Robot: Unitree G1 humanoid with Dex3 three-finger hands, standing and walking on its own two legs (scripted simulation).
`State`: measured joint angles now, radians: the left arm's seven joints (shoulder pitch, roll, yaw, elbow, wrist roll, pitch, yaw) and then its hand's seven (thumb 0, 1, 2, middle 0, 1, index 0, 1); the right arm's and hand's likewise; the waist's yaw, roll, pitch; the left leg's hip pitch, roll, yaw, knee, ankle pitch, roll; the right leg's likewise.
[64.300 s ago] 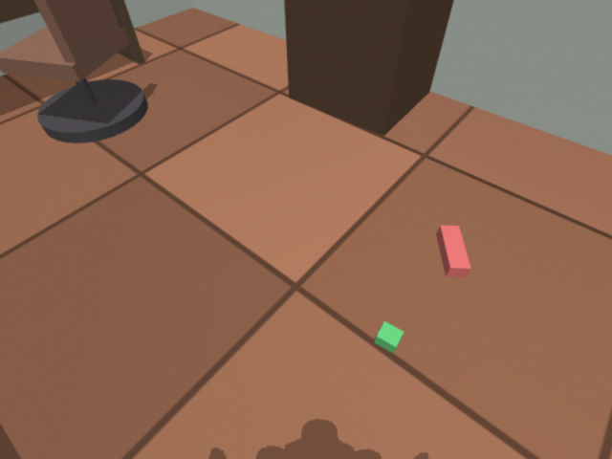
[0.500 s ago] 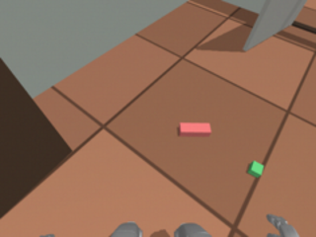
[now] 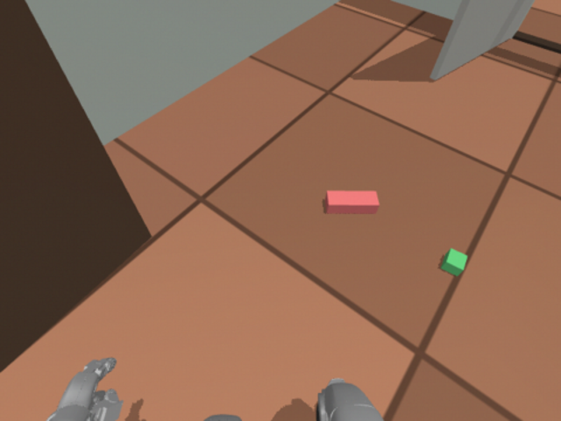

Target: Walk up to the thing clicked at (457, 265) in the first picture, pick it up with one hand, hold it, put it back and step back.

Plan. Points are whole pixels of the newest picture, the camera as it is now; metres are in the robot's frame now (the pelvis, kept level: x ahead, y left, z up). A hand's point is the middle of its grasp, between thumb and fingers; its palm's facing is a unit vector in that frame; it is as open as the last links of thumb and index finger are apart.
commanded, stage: step back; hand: right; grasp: from above
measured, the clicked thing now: (351, 202) +1.01 -0.31 -0.72
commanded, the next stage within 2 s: stand in 1.08 s
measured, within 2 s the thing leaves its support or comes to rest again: neither
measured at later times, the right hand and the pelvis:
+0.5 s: hand out of the picture +0.03 -0.28 -0.13, palm faces +0.03 +0.92 -0.40, open 7.4 cm; pelvis -0.03 +0.00 +0.01, yaw -3 degrees
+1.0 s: hand out of the picture +0.07 -0.29 -0.15, palm faces +0.11 +0.92 -0.37, open 7.4 cm; pelvis +0.02 -0.01 +0.01, yaw -5 degrees
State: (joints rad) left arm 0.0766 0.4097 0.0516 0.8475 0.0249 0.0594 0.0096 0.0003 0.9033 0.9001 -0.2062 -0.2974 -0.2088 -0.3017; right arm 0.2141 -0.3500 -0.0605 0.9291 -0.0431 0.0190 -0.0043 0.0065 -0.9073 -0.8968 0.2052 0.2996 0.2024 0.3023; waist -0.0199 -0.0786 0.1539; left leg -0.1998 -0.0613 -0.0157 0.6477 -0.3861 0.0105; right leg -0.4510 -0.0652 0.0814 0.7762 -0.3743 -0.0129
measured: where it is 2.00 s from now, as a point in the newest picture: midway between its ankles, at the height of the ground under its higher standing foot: outside the picture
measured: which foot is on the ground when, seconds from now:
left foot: down 0.00-0.28, up 0.30-0.50, down 0.52-1.00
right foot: up 0.00-0.22, down 0.24-0.54, up 0.56-0.86, down 0.88-1.00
